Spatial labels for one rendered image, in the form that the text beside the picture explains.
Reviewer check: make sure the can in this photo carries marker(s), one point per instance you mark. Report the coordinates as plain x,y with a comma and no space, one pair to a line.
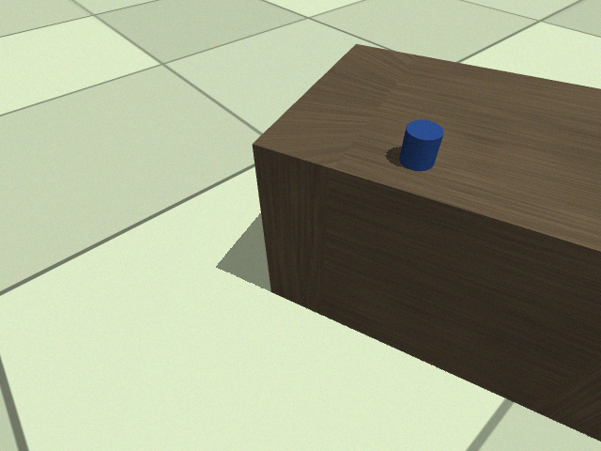
421,145

